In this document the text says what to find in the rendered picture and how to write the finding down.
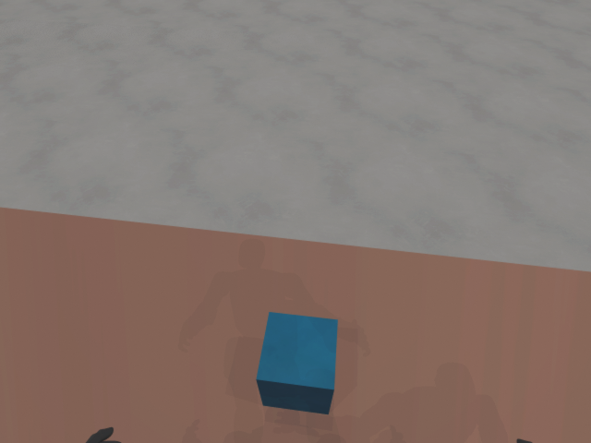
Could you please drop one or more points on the carton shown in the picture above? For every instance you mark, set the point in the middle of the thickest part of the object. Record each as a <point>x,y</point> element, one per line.
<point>297,363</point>

